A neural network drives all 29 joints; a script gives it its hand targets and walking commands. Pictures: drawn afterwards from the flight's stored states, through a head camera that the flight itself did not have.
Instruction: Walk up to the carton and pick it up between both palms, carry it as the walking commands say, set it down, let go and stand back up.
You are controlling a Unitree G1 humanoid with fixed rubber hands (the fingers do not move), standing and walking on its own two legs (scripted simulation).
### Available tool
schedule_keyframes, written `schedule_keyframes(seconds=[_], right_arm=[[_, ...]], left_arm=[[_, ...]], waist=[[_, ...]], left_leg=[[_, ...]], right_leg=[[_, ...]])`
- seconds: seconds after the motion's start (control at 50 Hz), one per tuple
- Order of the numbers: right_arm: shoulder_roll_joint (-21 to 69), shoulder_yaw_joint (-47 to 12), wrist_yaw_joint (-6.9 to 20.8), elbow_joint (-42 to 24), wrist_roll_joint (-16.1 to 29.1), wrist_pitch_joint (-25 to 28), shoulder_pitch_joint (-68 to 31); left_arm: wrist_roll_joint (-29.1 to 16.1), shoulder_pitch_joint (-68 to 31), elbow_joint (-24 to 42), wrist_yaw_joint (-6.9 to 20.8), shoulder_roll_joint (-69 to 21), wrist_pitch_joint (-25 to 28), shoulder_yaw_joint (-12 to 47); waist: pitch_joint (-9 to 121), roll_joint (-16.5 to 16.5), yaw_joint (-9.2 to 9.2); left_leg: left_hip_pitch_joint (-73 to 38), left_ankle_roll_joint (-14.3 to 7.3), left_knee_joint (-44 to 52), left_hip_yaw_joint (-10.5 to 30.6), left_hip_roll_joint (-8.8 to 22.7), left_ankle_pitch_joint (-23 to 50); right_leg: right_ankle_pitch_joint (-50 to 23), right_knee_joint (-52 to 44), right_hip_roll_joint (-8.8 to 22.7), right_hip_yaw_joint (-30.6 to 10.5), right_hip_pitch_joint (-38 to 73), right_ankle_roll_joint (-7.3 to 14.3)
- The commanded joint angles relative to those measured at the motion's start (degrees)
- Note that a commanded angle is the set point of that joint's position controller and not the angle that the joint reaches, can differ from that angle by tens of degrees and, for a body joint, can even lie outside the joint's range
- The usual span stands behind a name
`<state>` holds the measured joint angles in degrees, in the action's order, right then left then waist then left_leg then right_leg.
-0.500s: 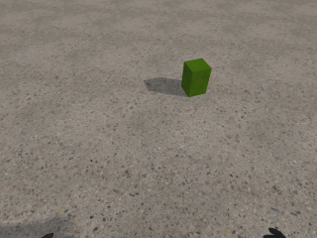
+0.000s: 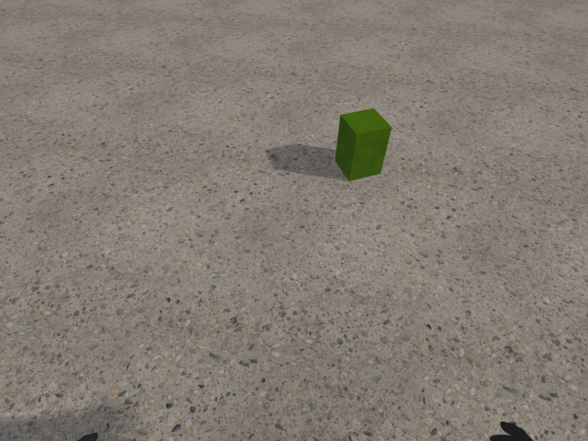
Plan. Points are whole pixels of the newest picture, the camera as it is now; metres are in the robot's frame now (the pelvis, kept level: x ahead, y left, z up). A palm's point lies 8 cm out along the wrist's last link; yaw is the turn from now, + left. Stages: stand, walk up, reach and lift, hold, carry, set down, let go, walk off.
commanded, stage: walk up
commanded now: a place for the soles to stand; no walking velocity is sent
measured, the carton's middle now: (361, 145) +1.56 -0.37 -0.64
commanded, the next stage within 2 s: none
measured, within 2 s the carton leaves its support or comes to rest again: neither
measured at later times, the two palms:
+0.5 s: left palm (119, 382) +0.23 +0.26 -0.08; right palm out of the picture +0.21 -0.42 -0.09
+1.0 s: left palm (222, 197) +0.62 +0.16 -0.08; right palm (577, 340) +0.29 -0.45 -0.08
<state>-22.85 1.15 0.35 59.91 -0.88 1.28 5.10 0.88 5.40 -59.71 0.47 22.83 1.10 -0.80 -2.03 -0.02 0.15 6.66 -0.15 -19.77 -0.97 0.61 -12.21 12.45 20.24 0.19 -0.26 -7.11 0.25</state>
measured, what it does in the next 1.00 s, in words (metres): walks ahead: right foot, then left foot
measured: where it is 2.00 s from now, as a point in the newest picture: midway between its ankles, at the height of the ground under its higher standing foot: (337, 284)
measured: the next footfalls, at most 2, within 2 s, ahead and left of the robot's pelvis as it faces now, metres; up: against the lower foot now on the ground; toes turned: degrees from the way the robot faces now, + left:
right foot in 0.28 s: +0.15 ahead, -0.20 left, +0.00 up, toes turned -11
left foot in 0.64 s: +0.36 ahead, +0.03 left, +0.00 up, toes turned -5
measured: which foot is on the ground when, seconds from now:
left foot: down 0.00-0.26, up 0.28-0.62, down 0.64-1.00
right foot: down 0.00-0.02, up 0.04-0.26, down 0.28-0.66, up 0.68-1.00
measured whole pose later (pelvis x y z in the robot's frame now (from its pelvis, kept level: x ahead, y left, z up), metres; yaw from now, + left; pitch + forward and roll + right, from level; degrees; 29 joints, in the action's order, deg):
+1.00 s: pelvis +0.37 -0.10 -0.02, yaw -14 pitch -1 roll +1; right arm -29.5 4.9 3.1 43.6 -0.3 5.5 23.9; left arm 0.7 7.9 -43.6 5.8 27.3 4.2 -4.1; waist -3.3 -1.4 -5.4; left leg 4.3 0.5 -27.2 -8.5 2.8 -21.5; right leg 9.1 32.4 2.9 3.0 -26.4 2.1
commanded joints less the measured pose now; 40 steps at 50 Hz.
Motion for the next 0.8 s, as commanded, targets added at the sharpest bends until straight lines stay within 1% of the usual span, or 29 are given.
schedule_keyframes(seconds=[0.0,0.02,0.04,0.06,0.08,0.1,0.14,0.18,0.2,0.22,0.24,0.26,0.28,0.3,0.32,0.34,0.38,0.4,0.48,0.52,0.56,0.6,0.62,0.64,0.66,0.68,0.7,0.74,0.78], right_arm=[[-17.96,6.48,0.98,-5.30,-1.08,2.46,5.22],[-18.99,7.72,0.85,-5.41,-1.10,2.80,9.14],[-19.87,8.57,0.84,-6.64,-1.33,3.34,10.53],[-19.02,8.44,0.78,-8.87,-1.07,3.96,7.92],[-18.31,8.00,0.76,-10.65,-0.98,4.36,5.52],[-18.66,7.92,1.00,-11.93,-1.28,4.59,4.16],[-19.33,7.88,1.74,-13.76,-1.77,4.80,1.62],[-19.61,8.00,2.17,-14.25,-2.23,4.43,0.71],[-19.54,8.02,2.23,-14.39,-2.22,4.03,0.19],[-18.83,7.78,2.27,-14.53,-2.13,3.54,-0.14],[-16.32,6.88,2.33,-14.56,-2.38,3.08,1.90],[-12.70,5.60,2.46,-15.48,-2.36,2.88,2.29],[-9.54,3.73,2.66,-19.51,-1.01,3.37,0.93],[-15.47,5.05,2.21,-18.33,-0.02,2.84,0.56],[-18.35,5.96,2.46,-16.97,0.55,3.16,2.47],[-18.75,6.19,2.78,-16.04,0.44,3.35,4.93],[-17.86,6.24,3.49,-14.26,0.04,3.10,8.72],[-16.89,6.34,4.13,-14.46,-0.22,2.83,8.91],[-14.86,6.25,5.40,-17.11,-0.86,2.53,4.18],[-14.33,6.36,5.67,-17.92,-0.65,2.81,2.98],[-14.06,6.59,5.63,-17.96,-0.37,3.14,4.61],[-14.73,7.23,4.90,-16.98,-0.40,3.76,9.30],[-16.45,7.97,4.13,-15.53,-0.85,4.33,15.54],[-22.47,9.46,3.30,-16.38,-1.49,5.01,19.96],[-23.35,9.62,3.13,-17.51,-0.03,5.01,18.62],[-20.97,8.86,3.00,-18.49,1.02,4.98,14.93],[-19.24,8.03,2.81,-19.19,1.14,5.00,13.30],[-17.37,7.16,2.50,-19.48,1.04,5.30,12.20],[-17.87,7.05,2.58,-19.29,0.18,5.65,13.55]], left_arm=[[1.27,-3.11,8.05,2.71,14.31,0.90,-4.52],[1.34,-7.64,10.98,3.48,12.04,0.81,-4.33],[1.70,-10.40,13.54,3.89,10.95,0.92,-4.11],[1.67,-7.40,13.90,4.09,11.95,1.33,-4.40],[1.43,-3.64,13.84,4.73,13.00,1.59,-4.88],[1.25,-0.95,13.62,5.56,13.70,1.61,-5.37],[1.01,-0.52,14.17,6.96,13.65,1.58,-5.95],[0.93,0.73,14.06,7.39,12.93,1.75,-6.25],[0.86,3.43,13.34,7.21,12.86,1.89,-6.46],[0.82,7.43,12.17,6.81,13.14,2.11,-6.72],[1.07,12.33,10.94,6.02,15.26,2.52,-7.56],[1.28,21.54,9.55,4.75,18.43,3.07,-9.01],[1.59,23.89,12.20,3.86,25.97,3.49,-10.19],[0.00,16.09,13.93,3.60,25.71,3.53,-9.77],[-0.37,11.87,15.37,3.39,24.20,3.65,-9.24],[-0.77,9.14,16.35,3.21,22.05,3.88,-8.60],[-0.51,7.45,16.93,3.00,19.68,4.31,-7.63],[-0.47,8.33,17.18,3.17,19.36,4.54,-7.35],[-0.14,10.42,18.45,3.36,20.26,5.16,-7.42],[-0.08,10.14,19.14,3.40,20.31,5.27,-7.25],[0.08,9.11,19.56,3.40,20.17,5.15,-6.98],[0.24,9.54,19.72,3.26,18.05,4.83,-5.81],[0.12,11.68,19.82,3.14,15.41,4.60,-4.70],[-1.35,12.89,21.52,2.98,11.33,4.67,-3.55],[-0.55,12.31,20.77,2.31,15.05,4.58,-4.45],[-0.66,12.57,19.70,2.11,17.53,4.66,-4.94],[-1.21,14.06,18.65,2.47,17.40,4.86,-5.08],[-0.86,14.06,17.80,3.15,16.00,4.65,-5.13],[-0.69,11.29,17.81,4.03,14.59,3.97,-5.14]], waist=[[3.16,2.03,-3.87],[-1.98,5.49,-6.89],[-4.35,8.56,-8.39],[-2.84,4.42,-5.99],[-1.33,3.21,-3.34],[-0.29,5.04,-1.91],[-1.34,8.67,-1.05],[-1.35,9.50,-0.20],[-1.03,8.62,1.11],[-0.72,5.72,3.11],[0.87,-0.57,4.78],[3.25,-12.43,9.40],[3.94,-23.21,10.44],[1.99,-6.56,5.68],[1.22,-3.30,3.35],[0.17,-3.69,1.64],[-0.88,-6.82,-0.06],[-1.77,-7.65,-0.14],[-2.73,-7.20,1.29],[-2.54,-6.83,1.30],[-2.21,-6.68,0.05],[-0.86,-3.09,-2.45],[3.03,2.79,-4.89],[6.37,17.92,-6.85],[5.40,11.02,-6.03],[3.31,4.06,-3.80],[1.66,3.39,-2.25],[-1.54,6.42,-1.49],[-2.26,8.05,-2.07]], left_leg=[[-6.41,-7.98,0.33,10.56,10.12,-29.05],[-11.58,-11.50,6.83,18.74,16.27,-34.82],[-11.00,-14.90,12.43,27.23,24.60,-34.87],[-8.34,-14.85,12.54,26.25,25.02,-30.62],[-6.46,-13.80,12.45,22.26,23.65,-27.12],[-4.46,-12.93,12.76,17.36,21.38,-26.18],[3.70,-10.54,12.59,8.11,17.26,-23.27],[10.45,-8.86,9.85,2.64,14.30,-22.06],[13.66,-8.53,6.64,0.95,13.58,-22.93],[17.24,-8.04,1.12,-1.36,12.19,-25.27],[22.87,-7.10,-9.30,-4.09,9.60,-26.72],[31.58,-5.40,-30.33,-8.33,4.85,-23.20],[44.42,-2.57,-47.23,-2.37,-2.27,-24.55],[41.95,-2.12,-49.36,7.83,4.13,-17.28],[38.70,-1.83,-48.60,6.00,6.47,-12.53],[35.47,-0.97,-45.11,5.26,8.08,-8.97],[27.40,0.21,-37.34,3.67,8.18,-6.97],[24.82,0.61,-33.49,2.72,7.51,-6.27],[21.18,0.38,-22.52,0.10,6.29,-1.44],[17.31,0.02,-18.67,-0.89,5.44,1.35],[12.15,-0.48,-15.20,-2.31,4.13,1.07],[2.55,-1.34,-9.96,-3.78,1.21,-1.51],[-7.15,-2.58,-5.93,-1.38,1.30,-6.78],[-14.83,-8.79,5.55,27.39,18.55,-26.72],[-11.24,-13.95,9.21,37.93,24.25,-32.26],[-6.92,-14.42,6.62,31.78,22.91,-29.61],[-3.30,-13.60,6.31,25.10,20.47,-24.87],[1.86,-11.86,7.87,14.86,16.76,-14.66],[2.81,-12.49,8.34,9.07,15.24,-6.41]], right_leg=[[24.25,7.91,3.69,-5.76,-17.60,4.63],[18.99,17.02,1.46,-1.49,-32.22,3.03],[14.50,28.13,2.88,-2.04,-40.24,1.97],[10.83,31.93,5.58,-6.29,-39.76,1.35],[8.95,31.56,7.31,-6.76,-36.05,0.72],[8.26,30.13,7.63,-4.78,-32.14,0.11],[7.57,23.02,6.69,-0.96,-21.96,-0.72],[5.48,17.94,4.37,3.71,-11.69,-0.56],[3.35,15.75,3.39,5.48,-6.20,-0.23],[1.26,12.16,1.93,7.52,-0.22,0.28],[4.92,11.90,0.07,7.81,7.90,1.03],[15.95,5.80,3.50,-0.34,17.38,3.46],[38.76,-11.87,20.14,-39.10,14.31,12.11],[43.91,-13.85,25.06,-41.70,7.73,14.93],[40.74,-12.32,22.55,-36.75,3.95,14.83],[33.62,-11.61,19.36,-29.60,0.39,13.27],[22.56,-10.32,14.46,-18.07,-7.17,11.33],[19.98,-10.30,13.48,-15.34,-9.56,11.32],[21.14,-10.27,13.14,-13.00,-10.81,11.39],[20.44,-10.02,13.05,-11.92,-11.56,10.95],[18.69,-7.86,12.58,-10.77,-12.33,10.39],[12.70,1.59,10.17,-7.58,-14.70,8.90],[4.64,15.97,6.65,-3.64,-17.55,7.60],[6.66,38.36,-1.35,2.30,-31.48,3.04],[14.00,46.80,-1.79,-4.63,-37.05,2.08],[10.24,48.62,1.27,-8.03,-36.59,1.86],[8.30,46.31,2.94,-7.25,-34.44,1.42],[6.48,39.12,5.47,-5.53,-31.07,0.35],[5.27,32.20,5.25,-2.41,-28.01,-0.78]])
